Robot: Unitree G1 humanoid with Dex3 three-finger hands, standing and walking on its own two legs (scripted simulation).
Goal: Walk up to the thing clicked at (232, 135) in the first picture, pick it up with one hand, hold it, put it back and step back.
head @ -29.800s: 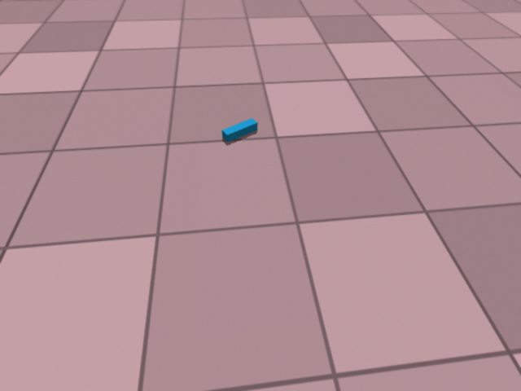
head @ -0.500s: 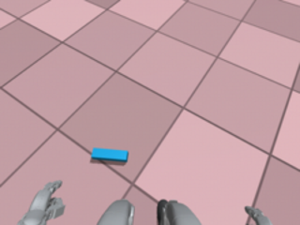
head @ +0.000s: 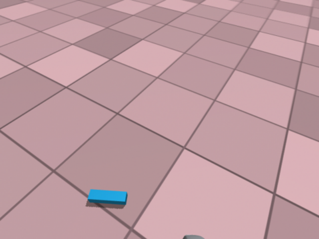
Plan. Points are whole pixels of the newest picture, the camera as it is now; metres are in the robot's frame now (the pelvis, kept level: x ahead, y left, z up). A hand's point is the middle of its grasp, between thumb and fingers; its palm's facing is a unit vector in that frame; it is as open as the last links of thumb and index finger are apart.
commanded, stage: walk up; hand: left
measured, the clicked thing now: (108, 197) +0.52 +0.28 -0.75
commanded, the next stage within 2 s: none
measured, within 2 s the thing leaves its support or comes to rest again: neither
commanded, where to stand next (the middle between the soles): +0.13 +0.05 m, yaw -2 degrees
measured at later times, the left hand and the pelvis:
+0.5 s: hand out of the picture +0.07 +0.31 -0.16, palm faces +0.02 -0.90 -0.44, open 7.4 cm; pelvis +0.08 +0.03 -0.03, yaw +4 degrees
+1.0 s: hand out of the picture +0.15 +0.32 -0.17, palm faces -0.08 -0.91 -0.41, open 7.4 cm; pelvis +0.07 +0.05 -0.03, yaw -2 degrees
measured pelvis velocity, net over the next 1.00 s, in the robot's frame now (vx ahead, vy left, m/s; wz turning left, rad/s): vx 0.07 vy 0.05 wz -0.03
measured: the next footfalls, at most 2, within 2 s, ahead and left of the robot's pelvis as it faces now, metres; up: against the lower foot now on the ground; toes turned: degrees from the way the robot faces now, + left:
right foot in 0.06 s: +0.08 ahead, -0.13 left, +0.00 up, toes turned -2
left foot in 0.50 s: +0.14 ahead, +0.17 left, +0.00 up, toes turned -2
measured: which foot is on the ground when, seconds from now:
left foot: down 0.00-0.08, up 0.10-0.48, down 0.50-1.00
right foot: up 0.00-0.04, down 0.06-0.52, up 0.54-0.80, down 0.82-1.00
